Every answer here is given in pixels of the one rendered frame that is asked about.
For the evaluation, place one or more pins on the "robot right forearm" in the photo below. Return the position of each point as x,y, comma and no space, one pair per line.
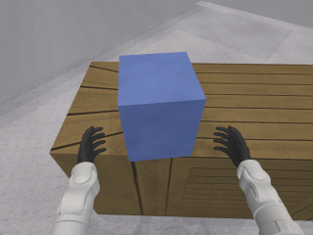
268,210

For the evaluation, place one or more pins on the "robot left forearm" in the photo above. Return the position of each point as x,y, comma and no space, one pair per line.
75,209

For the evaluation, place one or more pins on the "pedestal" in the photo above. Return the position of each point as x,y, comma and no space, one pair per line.
270,104

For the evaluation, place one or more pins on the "robot right hand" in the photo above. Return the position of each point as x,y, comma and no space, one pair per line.
236,149

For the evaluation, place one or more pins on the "robot left hand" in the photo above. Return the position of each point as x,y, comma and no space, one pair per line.
86,153

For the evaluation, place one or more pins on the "carton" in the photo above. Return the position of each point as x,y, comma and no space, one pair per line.
160,103

